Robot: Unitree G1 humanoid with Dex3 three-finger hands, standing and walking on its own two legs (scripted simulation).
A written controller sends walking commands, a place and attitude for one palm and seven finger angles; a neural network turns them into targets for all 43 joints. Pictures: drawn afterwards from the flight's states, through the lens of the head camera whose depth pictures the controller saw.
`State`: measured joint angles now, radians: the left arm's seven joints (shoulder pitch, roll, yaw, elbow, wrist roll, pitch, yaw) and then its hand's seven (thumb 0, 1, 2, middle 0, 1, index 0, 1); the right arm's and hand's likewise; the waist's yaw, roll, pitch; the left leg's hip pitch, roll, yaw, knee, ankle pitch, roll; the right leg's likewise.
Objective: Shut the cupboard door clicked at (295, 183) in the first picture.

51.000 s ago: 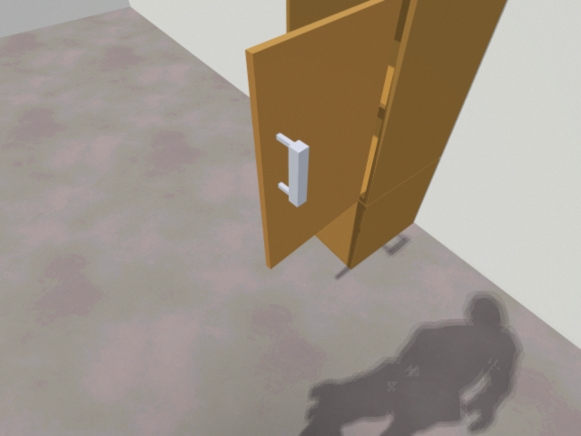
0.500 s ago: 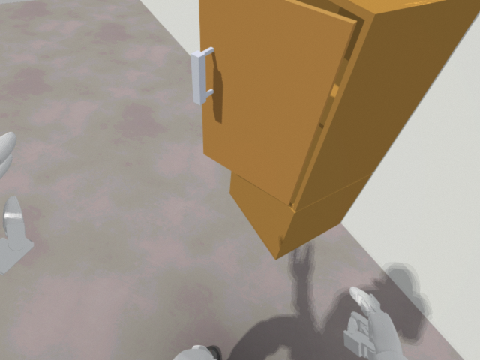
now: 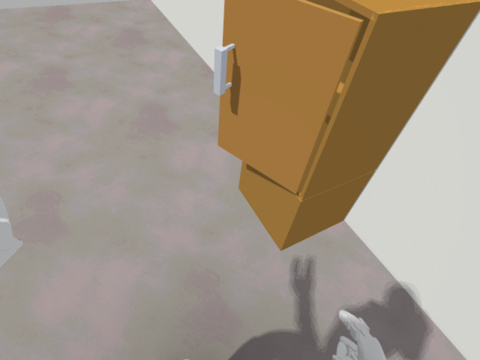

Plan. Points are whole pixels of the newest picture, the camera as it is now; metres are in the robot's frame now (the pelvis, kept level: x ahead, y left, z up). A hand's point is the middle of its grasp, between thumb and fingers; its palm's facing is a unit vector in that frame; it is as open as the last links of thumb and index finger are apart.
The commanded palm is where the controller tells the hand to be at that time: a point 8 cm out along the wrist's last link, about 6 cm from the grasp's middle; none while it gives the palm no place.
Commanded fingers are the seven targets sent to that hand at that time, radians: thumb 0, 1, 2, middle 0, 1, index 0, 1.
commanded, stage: stop stepping back and stand still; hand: left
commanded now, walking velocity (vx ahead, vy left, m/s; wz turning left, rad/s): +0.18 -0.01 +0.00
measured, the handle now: (225, 69) +0.90 +0.10 +0.03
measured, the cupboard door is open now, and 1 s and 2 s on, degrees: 23 23 23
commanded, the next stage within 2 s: let the arm hang, fingers relaxed in 1.22 s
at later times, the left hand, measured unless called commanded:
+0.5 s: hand out of the picture +0.21 +0.30 +0.19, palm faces +0.42 -0.80 -0.43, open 7.4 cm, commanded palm +0.14 +0.33 +0.19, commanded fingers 0.00 0.90 0.90 -0.20 -0.30 -0.20 -0.30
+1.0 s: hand (35, 204) +0.25 +0.28 +0.18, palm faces +0.40 -0.81 -0.42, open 7.4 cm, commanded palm +0.19 +0.32 +0.19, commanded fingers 0.00 0.90 0.90 -0.20 -0.30 -0.20 -0.30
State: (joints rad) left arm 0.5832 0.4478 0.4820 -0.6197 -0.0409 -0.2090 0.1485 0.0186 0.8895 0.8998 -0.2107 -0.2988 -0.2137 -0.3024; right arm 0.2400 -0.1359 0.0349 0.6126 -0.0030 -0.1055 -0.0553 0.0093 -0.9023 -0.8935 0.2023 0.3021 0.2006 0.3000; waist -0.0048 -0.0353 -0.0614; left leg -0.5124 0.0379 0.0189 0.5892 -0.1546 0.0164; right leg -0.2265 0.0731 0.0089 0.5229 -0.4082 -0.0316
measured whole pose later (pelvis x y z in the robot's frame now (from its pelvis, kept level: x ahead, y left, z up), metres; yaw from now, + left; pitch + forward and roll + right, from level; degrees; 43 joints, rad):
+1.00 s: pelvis +0.04 +0.02 +0.01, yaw -1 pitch +2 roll -1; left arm 0.53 0.42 0.40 -0.47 -0.04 -0.17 0.15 0.02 0.89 0.90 -0.21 -0.30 -0.21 -0.30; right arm 0.21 -0.20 0.02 0.60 0.02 -0.06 -0.08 0.01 -0.90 -0.89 0.20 0.30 0.20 0.30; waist -0.03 -0.02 -0.08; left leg -0.36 0.01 0.08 0.50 -0.18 0.05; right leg -0.11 0.05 0.00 0.41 -0.34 -0.03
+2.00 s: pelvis +0.01 +0.04 +0.01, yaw -1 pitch -2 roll -1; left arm 0.41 0.20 0.01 1.15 0.01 0.02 0.02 0.01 0.92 0.90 -0.20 -0.30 -0.20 -0.30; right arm 0.29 -0.19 -0.01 1.11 -0.01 0.03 -0.03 0.00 -0.91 -0.89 0.20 0.30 0.20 0.30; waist 0.00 0.03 0.04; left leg -0.28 -0.02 0.09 0.39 -0.09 0.07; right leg -0.07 0.02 0.00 0.40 -0.30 -0.01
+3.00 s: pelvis +0.04 +0.02 +0.02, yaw -1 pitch -2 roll +0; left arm 0.24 0.23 0.00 1.14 0.01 -0.01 0.02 0.00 0.91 0.90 -0.20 -0.30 -0.20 -0.30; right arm 0.18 -0.23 -0.01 1.14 -0.01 0.01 -0.03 0.00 -0.91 -0.89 0.20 0.30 0.20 0.30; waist -0.01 0.00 0.04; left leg -0.22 -0.02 0.09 0.36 -0.11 0.05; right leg 0.01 0.03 0.01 0.31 -0.29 -0.03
